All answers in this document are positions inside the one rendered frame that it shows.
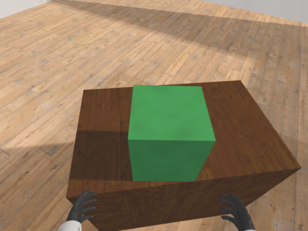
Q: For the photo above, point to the right robot hand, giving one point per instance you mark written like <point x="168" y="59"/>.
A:
<point x="242" y="219"/>

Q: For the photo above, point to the left robot hand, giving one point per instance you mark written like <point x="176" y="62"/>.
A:
<point x="78" y="209"/>

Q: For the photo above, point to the pedestal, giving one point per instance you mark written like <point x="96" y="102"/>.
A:
<point x="248" y="159"/>

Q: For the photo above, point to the carton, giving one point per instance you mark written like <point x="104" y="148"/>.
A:
<point x="170" y="134"/>

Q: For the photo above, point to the left robot forearm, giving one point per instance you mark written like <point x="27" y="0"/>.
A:
<point x="71" y="225"/>

